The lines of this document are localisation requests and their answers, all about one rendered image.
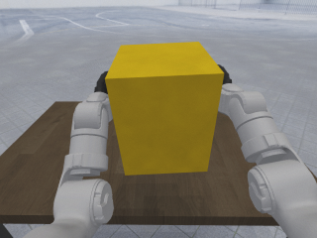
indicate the robot right upper arm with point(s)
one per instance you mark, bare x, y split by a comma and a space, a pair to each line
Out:
286, 191

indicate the table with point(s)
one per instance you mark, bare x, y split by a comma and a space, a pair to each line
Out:
31, 169

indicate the robot left hand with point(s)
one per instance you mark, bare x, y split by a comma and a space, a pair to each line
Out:
101, 83

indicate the robot right hand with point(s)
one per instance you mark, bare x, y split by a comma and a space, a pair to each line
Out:
226, 78

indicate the robot left upper arm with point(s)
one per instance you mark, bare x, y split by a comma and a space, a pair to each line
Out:
81, 206

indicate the right robot forearm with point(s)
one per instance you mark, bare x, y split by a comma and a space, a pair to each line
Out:
262, 143

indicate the carton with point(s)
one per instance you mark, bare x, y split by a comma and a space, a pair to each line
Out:
164, 100

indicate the left robot forearm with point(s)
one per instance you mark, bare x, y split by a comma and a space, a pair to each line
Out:
88, 139

